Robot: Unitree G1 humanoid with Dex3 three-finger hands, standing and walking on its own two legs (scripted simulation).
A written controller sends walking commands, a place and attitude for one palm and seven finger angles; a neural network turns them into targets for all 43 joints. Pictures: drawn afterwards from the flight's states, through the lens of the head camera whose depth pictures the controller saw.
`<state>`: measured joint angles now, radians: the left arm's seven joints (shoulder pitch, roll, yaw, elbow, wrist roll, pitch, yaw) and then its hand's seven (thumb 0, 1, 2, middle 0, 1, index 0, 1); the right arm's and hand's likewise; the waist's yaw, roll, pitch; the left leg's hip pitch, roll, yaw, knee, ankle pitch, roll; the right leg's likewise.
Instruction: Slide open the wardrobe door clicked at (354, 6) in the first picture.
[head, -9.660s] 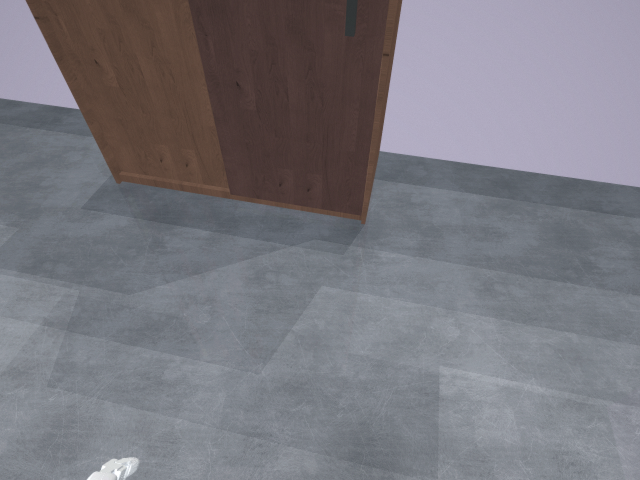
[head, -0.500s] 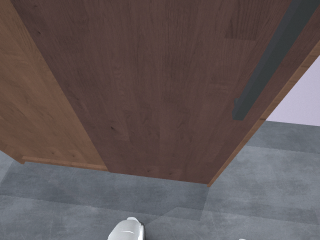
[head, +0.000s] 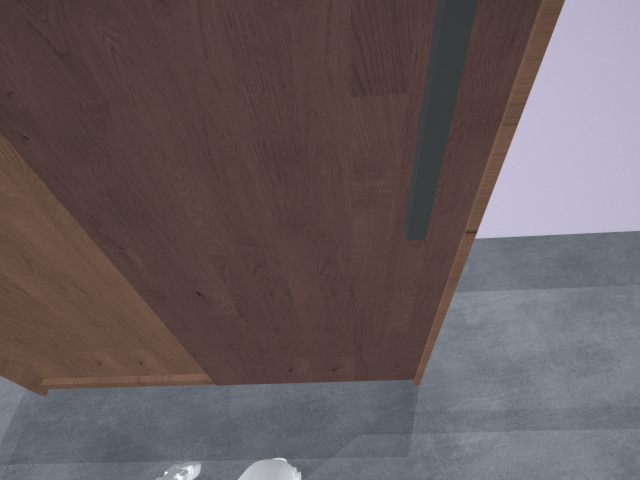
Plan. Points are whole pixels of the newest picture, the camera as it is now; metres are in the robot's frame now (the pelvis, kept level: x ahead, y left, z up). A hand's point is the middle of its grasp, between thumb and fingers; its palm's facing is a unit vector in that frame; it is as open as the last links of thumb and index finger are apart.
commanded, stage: come to a stop and stand still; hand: right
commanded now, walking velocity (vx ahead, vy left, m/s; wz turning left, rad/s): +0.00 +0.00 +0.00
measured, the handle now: (428, 127) +0.45 -0.12 +0.21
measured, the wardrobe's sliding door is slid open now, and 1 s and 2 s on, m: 0.00 0.00 0.00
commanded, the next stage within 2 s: look again from close up in 1.50 s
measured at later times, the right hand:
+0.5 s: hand out of the picture -0.04 -0.15 -0.17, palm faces +0.00 +0.99 -0.14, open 7.4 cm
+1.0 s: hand out of the picture -0.01 -0.18 -0.18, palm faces +0.00 +0.98 -0.21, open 7.4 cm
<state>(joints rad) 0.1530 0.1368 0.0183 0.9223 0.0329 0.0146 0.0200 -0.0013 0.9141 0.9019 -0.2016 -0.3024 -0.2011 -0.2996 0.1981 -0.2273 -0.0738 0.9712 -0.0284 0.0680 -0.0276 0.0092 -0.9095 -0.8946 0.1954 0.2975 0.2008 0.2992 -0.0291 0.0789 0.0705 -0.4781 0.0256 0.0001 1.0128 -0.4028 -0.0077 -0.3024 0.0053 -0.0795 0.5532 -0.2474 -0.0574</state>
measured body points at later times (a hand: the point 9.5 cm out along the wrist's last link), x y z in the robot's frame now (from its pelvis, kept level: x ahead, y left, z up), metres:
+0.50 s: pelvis -0.03 +0.01 +0.01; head -0.03 +0.00 +0.46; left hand -0.06 +0.24 -0.15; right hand -0.03 -0.20 -0.16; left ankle -0.07 +0.12 -0.73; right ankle +0.03 -0.09 -0.73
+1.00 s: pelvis -0.04 -0.01 -0.01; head -0.06 -0.01 +0.44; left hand -0.02 +0.23 -0.15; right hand -0.01 -0.24 -0.16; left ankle -0.07 +0.12 -0.73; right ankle +0.03 -0.09 -0.73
